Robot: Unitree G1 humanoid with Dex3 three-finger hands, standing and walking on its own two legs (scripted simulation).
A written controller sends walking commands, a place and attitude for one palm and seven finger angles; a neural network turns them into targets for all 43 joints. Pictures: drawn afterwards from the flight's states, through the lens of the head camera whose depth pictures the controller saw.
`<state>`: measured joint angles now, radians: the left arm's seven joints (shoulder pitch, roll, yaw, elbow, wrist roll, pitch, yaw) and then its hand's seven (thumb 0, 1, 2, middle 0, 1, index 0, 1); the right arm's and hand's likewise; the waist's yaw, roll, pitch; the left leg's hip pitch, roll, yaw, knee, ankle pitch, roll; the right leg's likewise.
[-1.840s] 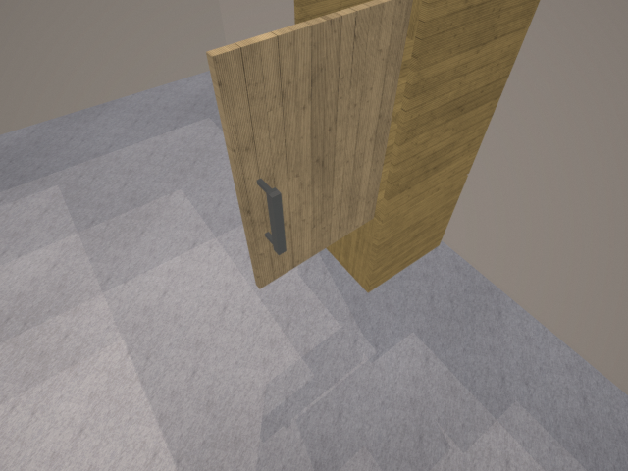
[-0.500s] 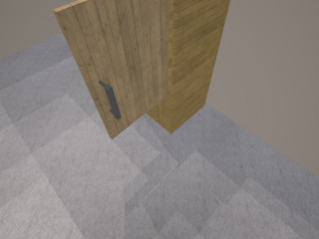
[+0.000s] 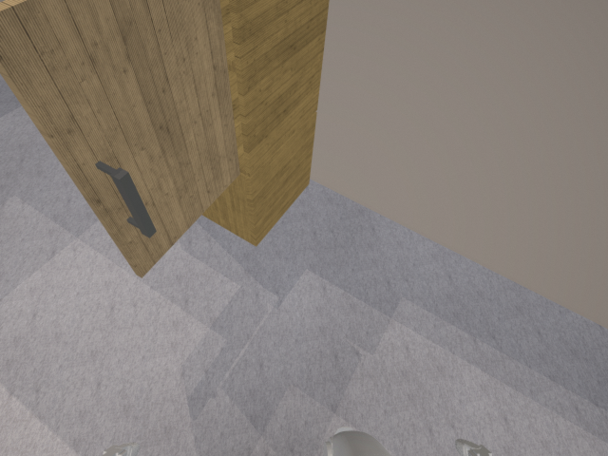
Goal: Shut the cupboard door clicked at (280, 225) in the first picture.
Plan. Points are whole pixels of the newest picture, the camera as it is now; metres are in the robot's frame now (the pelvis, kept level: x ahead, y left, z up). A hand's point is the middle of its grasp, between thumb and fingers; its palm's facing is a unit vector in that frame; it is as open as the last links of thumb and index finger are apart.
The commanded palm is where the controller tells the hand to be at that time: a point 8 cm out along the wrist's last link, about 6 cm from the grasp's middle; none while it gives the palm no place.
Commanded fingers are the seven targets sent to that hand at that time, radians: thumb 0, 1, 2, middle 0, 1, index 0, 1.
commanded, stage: walk to a spot facing it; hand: left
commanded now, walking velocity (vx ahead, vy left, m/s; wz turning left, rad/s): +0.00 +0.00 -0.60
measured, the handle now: (127, 201) +0.50 +0.37 -0.08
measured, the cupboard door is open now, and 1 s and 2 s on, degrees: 92 92 92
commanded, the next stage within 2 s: turn to face it in 1.74 s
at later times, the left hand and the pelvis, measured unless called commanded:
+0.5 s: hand (221, 425) +0.17 +0.13 -0.17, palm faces -0.33 -0.92 -0.20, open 7.4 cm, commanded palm none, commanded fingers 0.00 0.90 0.90 -0.20 -0.30 -0.20 -0.30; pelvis +0.00 -0.02 -0.01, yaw -19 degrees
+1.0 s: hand (279, 386) +0.23 +0.05 -0.18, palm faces -0.59 -0.78 -0.19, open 7.4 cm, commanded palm none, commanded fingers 0.00 0.90 0.90 -0.20 -0.30 -0.20 -0.30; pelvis +0.09 -0.09 -0.01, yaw -39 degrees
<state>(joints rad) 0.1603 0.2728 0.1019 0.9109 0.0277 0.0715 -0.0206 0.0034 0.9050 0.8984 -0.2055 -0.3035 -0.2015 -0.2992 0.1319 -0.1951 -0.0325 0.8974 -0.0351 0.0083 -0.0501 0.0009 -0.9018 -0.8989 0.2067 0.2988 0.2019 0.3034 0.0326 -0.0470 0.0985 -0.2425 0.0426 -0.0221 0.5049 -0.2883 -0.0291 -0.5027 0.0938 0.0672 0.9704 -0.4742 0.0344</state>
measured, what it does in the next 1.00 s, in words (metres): steps to the right, turning right: right foot, then left foot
